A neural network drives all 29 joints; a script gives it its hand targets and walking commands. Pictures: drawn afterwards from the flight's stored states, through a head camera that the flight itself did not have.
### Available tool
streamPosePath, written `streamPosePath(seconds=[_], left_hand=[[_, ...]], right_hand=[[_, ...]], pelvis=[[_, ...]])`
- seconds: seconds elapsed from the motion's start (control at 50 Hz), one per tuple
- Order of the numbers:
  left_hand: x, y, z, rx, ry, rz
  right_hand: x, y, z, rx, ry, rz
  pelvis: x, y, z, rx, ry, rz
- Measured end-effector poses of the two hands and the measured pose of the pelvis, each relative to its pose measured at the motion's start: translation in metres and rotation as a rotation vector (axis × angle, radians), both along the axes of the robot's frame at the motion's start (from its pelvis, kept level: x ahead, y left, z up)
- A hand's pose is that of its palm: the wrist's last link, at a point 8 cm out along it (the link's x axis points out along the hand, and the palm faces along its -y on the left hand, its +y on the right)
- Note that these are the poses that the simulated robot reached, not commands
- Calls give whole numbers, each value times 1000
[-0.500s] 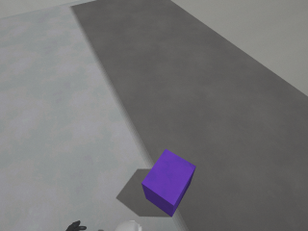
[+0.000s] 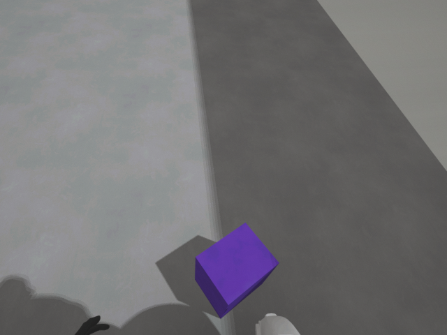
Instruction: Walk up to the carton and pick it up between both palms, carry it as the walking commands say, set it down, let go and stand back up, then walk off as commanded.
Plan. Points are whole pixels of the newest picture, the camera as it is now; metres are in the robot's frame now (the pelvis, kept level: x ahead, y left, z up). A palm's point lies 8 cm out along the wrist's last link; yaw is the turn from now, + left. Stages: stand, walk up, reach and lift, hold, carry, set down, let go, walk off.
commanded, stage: walk off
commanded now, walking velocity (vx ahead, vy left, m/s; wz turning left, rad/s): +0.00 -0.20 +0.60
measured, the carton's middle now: (232, 272) +0.40 -0.10 -0.63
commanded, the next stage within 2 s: stand in 1.46 s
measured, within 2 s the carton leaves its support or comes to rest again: neither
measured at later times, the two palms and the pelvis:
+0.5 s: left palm out of the picture +0.00 +0.12 -0.14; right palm (374, 282) +0.24 -0.33 -0.12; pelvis +0.02 -0.14 -0.02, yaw +20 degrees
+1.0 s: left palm out of the picture +0.07 +0.03 -0.12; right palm (420, 247) +0.31 -0.48 -0.12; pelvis +0.09 -0.26 -0.02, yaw +36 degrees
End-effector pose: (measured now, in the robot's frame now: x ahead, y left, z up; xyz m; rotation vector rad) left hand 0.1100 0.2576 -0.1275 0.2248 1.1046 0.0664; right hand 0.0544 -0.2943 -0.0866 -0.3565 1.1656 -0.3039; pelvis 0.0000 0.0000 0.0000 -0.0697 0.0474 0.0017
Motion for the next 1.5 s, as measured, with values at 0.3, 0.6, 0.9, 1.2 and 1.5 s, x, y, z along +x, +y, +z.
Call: streamPosePath(seconds=[0.3, 0.6, 0.9, 1.2, 1.5], left_hand=[[-31, -102, 24, 90, -61, 179], [-139, -156, -29, 1, 124, 492], [-55, -191, 7, 23, -66, 519], [-84, -301, 23, 113, -19, 803], [-123, -380, -13, -31, 89, 1022]], right_hand=[[81, -87, -44, 104, -15, 184], [202, -35, -19, 128, -174, 519], [214, -161, -6, -4, -2, 543], [330, -139, -42, 153, 7, 796], [391, -95, -6, 101, -83, 1027]], pelvis=[[12, -105, -9, 78, -2, 195], [30, -149, -22, 49, -12, 393], [67, -221, -6, 8, 11, 564], [126, -293, -8, 78, 18, 766], [162, -321, -6, 39, -4, 953]])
